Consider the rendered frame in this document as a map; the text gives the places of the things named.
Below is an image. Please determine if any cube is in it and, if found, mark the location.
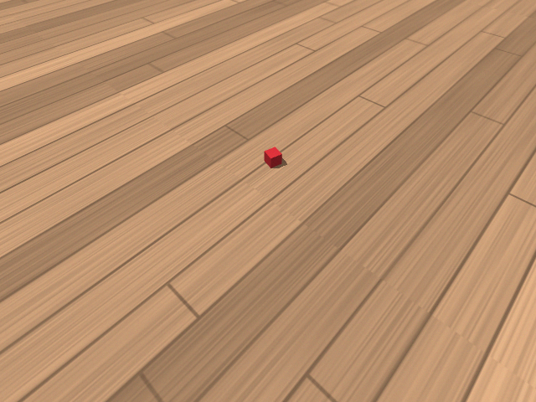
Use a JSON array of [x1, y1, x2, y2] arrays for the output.
[[264, 147, 282, 168]]

